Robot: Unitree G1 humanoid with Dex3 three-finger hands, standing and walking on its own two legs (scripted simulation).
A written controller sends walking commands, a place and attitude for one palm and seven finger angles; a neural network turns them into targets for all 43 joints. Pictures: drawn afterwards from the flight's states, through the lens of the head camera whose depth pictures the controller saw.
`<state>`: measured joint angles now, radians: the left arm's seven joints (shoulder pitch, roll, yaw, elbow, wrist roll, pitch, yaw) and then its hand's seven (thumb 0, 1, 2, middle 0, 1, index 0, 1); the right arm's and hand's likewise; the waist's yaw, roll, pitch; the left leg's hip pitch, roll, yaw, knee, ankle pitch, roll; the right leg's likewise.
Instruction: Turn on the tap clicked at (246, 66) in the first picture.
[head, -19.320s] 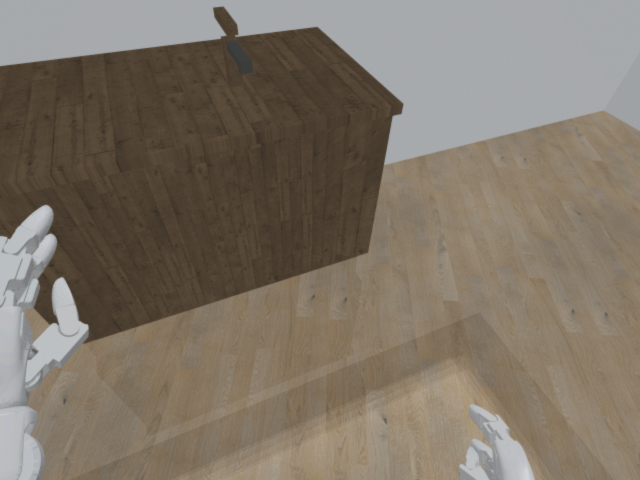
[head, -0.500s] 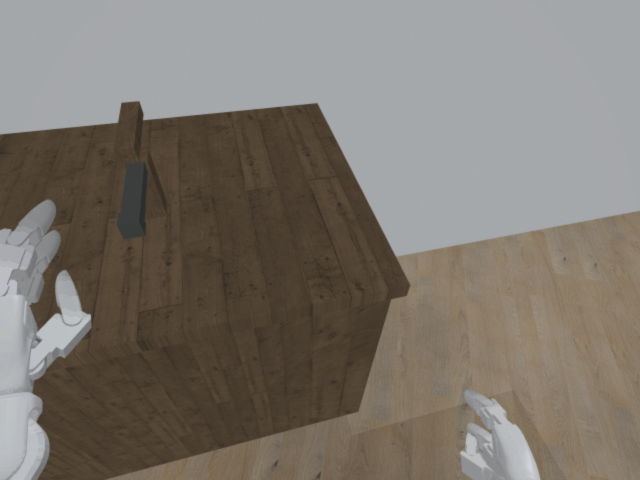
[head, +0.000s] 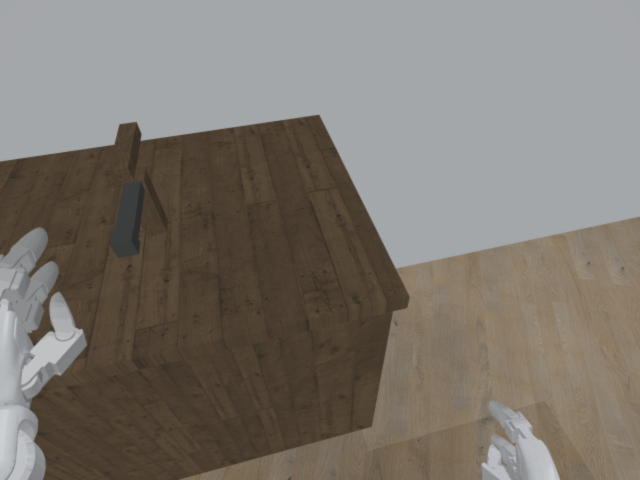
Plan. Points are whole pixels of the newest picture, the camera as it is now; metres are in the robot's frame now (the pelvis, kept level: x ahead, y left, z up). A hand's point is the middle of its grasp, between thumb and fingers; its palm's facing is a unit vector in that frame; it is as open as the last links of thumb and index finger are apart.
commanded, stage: turn the palm inward beside the body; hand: left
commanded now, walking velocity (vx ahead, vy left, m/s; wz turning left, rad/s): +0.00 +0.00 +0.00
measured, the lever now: (125, 243) +0.38 +0.32 +0.10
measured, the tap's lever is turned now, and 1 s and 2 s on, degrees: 0 0 0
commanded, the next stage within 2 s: reach beside the lever's end, fingers flat in 1.28 s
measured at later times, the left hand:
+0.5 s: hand (81, 365) +0.18 +0.24 +0.15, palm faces +0.47 -0.86 -0.20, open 7.4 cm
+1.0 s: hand (83, 375) +0.17 +0.24 +0.15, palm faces +0.51 -0.85 -0.14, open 7.4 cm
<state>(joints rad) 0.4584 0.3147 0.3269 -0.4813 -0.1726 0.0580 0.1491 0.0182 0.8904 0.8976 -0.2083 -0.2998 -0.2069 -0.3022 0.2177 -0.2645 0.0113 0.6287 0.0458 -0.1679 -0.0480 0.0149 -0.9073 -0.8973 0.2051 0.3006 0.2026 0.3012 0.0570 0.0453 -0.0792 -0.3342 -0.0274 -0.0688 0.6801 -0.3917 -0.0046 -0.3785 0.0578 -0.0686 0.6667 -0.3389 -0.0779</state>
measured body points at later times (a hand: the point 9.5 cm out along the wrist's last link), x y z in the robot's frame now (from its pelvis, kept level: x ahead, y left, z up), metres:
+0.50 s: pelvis -0.01 +0.01 +0.00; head -0.02 -0.01 +0.45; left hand +0.15 +0.29 +0.16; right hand +0.19 -0.20 -0.07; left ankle -0.02 +0.13 -0.72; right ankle +0.01 -0.07 -0.72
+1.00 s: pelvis -0.01 +0.00 +0.00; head -0.03 -0.02 +0.45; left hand +0.14 +0.28 +0.16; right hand +0.20 -0.21 -0.07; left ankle -0.02 +0.13 -0.72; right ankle +0.01 -0.07 -0.72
